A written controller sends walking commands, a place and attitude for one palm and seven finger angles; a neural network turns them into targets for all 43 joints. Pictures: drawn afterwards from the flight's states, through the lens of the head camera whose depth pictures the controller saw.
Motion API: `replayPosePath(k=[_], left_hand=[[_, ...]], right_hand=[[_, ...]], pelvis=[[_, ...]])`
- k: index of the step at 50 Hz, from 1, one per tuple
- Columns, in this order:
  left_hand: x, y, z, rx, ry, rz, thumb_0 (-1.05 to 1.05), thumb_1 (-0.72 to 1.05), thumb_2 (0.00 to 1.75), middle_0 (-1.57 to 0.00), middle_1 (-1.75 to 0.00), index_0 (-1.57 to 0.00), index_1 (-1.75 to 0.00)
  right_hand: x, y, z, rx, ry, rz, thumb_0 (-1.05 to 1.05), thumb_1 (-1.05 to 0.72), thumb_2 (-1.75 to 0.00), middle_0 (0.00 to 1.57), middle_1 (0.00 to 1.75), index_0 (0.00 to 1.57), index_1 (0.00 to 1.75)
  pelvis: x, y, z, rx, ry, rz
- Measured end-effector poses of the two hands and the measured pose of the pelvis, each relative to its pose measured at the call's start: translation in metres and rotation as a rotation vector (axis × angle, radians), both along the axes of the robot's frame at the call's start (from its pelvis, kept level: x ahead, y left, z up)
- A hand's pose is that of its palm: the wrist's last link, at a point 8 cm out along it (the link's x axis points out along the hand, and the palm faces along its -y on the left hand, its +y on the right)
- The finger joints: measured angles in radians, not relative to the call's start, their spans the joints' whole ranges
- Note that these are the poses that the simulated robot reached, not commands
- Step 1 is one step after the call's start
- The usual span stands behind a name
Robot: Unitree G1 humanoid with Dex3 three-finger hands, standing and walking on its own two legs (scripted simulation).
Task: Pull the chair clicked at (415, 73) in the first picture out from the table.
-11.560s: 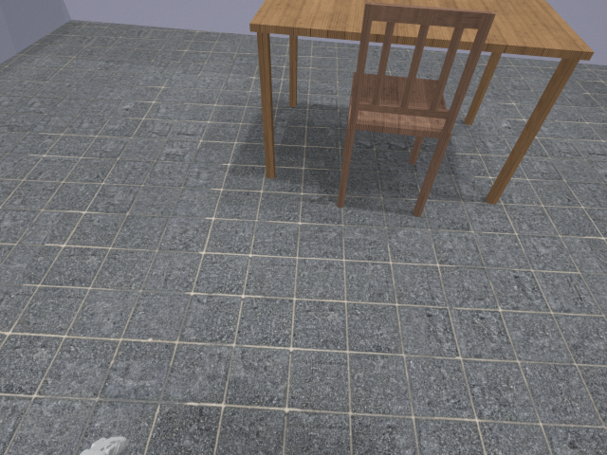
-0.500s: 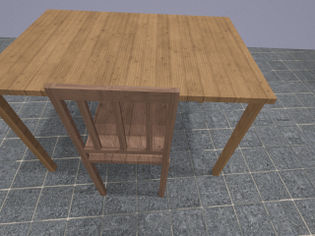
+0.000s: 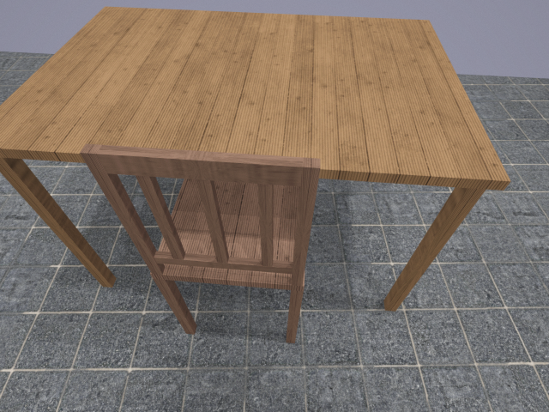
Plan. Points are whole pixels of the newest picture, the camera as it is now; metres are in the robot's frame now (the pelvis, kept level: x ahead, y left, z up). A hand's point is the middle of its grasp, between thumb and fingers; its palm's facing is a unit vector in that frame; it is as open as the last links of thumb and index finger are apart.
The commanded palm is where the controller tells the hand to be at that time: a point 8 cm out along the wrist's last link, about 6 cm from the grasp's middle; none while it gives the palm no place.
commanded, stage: come to a stop and stand still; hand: left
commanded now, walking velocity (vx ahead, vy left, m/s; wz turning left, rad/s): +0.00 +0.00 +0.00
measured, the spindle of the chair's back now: (215, 224) +0.46 +0.15 -0.08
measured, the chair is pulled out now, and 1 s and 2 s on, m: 0.00 0.00 0.00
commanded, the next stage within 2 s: look again from close up in 0.46 s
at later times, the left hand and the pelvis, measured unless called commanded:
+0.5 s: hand out of the picture -0.04 +0.17 -0.17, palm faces +0.01 -0.99 -0.17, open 7.4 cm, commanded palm none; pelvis -0.03 +0.00 +0.01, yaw -1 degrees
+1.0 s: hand out of the picture -0.01 +0.21 -0.16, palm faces -0.01 -0.97 -0.23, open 7.3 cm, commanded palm none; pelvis -0.02 +0.03 +0.01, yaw -2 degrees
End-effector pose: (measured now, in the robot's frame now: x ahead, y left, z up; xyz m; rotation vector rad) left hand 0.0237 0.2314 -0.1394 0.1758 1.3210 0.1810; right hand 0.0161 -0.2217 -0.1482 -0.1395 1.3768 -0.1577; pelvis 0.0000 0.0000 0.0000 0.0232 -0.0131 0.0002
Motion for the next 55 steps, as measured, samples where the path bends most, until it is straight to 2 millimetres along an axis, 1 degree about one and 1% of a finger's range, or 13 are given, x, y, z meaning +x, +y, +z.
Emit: replayPosePath(k=[4, 8, 15, 21, 25, 28, 31, 35, 40, 43, 49, 55], left_hand=[[0.000, 0.000, 0.002, -0.011, -0.005, -0.006, 0.00, 0.93, 0.90, -0.20, -0.30, -0.20, -0.30], [-0.007, 0.000, 0.004, -0.017, -0.008, -0.014, 0.00, 0.93, 0.90, -0.20, -0.30, -0.20, -0.30], [-0.032, -0.002, 0.006, -0.032, 0.031, -0.014, 0.00, 0.92, 0.90, -0.20, -0.30, -0.20, -0.30], [-0.057, -0.008, 0.004, -0.054, 0.084, -0.004, 0.00, 0.91, 0.90, -0.20, -0.30, -0.20, -0.30], [-0.071, -0.012, 0.004, -0.067, 0.112, 0.003, 0.00, 0.91, 0.90, -0.20, -0.30, -0.20, -0.30], [-0.078, -0.014, 0.003, -0.075, 0.127, 0.006, 0.00, 0.91, 0.90, -0.20, -0.30, -0.20, -0.30], [-0.082, -0.013, 0.001, -0.068, 0.128, -0.006, 0.00, 0.90, 0.90, -0.20, -0.30, -0.20, -0.30], [-0.078, -0.002, 0.002, -0.056, 0.122, -0.016, 0.00, 0.90, 0.90, -0.20, -0.30, -0.20, -0.30], [-0.060, 0.013, 0.006, -0.029, 0.069, -0.019, 0.00, 0.90, 0.90, -0.20, -0.30, -0.20, -0.30], [-0.048, 0.019, 0.009, -0.013, 0.041, -0.023, 0.00, 0.91, 0.90, -0.20, -0.30, -0.20, -0.30], [-0.035, 0.025, 0.012, 0.000, 0.023, -0.031, 0.00, 0.92, 0.90, -0.20, -0.30, -0.20, -0.30], [-0.034, 0.023, 0.011, -0.008, 0.049, -0.033, 0.00, 0.92, 0.90, -0.20, -0.30, -0.20, -0.30]], right_hand=[[-0.001, -0.003, 0.008, -0.010, -0.022, 0.012, 0.00, -0.92, -0.90, 0.20, 0.30, 0.20, 0.30], [-0.007, -0.003, 0.011, -0.011, -0.029, 0.017, 0.00, -0.92, -0.90, 0.20, 0.30, 0.20, 0.30], [-0.030, 0.002, 0.012, 0.005, -0.001, 0.020, 0.00, -0.93, -0.90, 0.20, 0.30, 0.20, 0.30], [-0.056, 0.013, 0.012, 0.031, 0.051, 0.012, 0.00, -0.92, -0.90, 0.20, 0.30, 0.20, 0.30], [-0.071, 0.021, 0.012, 0.044, 0.080, 0.000, 0.00, -0.91, -0.90, 0.20, 0.30, 0.20, 0.30], [-0.079, 0.026, 0.012, 0.051, 0.094, -0.009, 0.00, -0.91, -0.90, 0.20, 0.30, 0.20, 0.30], [-0.079, 0.029, 0.007, 0.057, 0.084, -0.016, 0.00, -0.91, -0.90, 0.20, 0.30, 0.20, 0.30], [-0.074, 0.036, 0.001, 0.062, 0.031, -0.023, 0.00, -0.91, -0.90, 0.20, 0.30, 0.20, 0.30], [-0.066, 0.049, -0.003, 0.084, -0.008, -0.018, 0.00, -0.91, -0.90, 0.20, 0.30, 0.20, 0.30], [-0.064, 0.053, -0.004, 0.090, -0.008, -0.009, 0.01, -0.92, -0.90, 0.20, 0.30, 0.20, 0.30], [-0.062, 0.054, -0.003, 0.091, 0.001, -0.007, 0.01, -0.92, -0.90, 0.20, 0.30, 0.20, 0.30], [-0.059, 0.048, 0.000, 0.076, 0.023, -0.007, 0.00, -0.91, -0.90, 0.20, 0.30, 0.20, 0.30]], pelvis=[[-0.005, -0.001, 0.004, -0.003, -0.001, -0.011], [-0.011, 0.000, 0.007, -0.007, -0.006, -0.015], [-0.021, 0.001, 0.010, -0.010, -0.012, -0.018], [-0.027, 0.003, 0.011, -0.012, -0.009, -0.019], [-0.029, 0.005, 0.012, -0.012, -0.007, -0.020], [-0.030, 0.006, 0.012, -0.013, -0.007, -0.022], [-0.033, 0.012, 0.008, -0.028, 0.001, -0.020], [-0.032, 0.021, 0.004, -0.027, 0.003, -0.015], [-0.028, 0.028, 0.004, -0.016, -0.001, -0.019], [-0.027, 0.030, 0.005, -0.012, -0.004, -0.021], [-0.023, 0.032, 0.006, -0.006, -0.004, -0.026], [-0.020, 0.030, 0.007, -0.005, 0.002, -0.030]])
